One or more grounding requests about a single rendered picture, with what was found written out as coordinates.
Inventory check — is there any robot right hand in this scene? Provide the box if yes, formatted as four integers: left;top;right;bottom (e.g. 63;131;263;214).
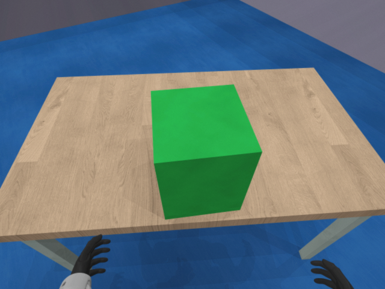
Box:
310;259;354;289

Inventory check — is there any carton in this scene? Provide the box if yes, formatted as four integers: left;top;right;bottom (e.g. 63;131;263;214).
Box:
151;84;262;220

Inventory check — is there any left robot forearm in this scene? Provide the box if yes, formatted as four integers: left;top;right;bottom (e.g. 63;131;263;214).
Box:
59;273;91;289

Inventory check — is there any table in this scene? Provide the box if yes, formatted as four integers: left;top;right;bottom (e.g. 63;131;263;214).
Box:
0;67;385;271

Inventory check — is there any robot left hand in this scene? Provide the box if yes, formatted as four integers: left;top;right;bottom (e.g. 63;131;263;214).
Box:
71;234;111;277

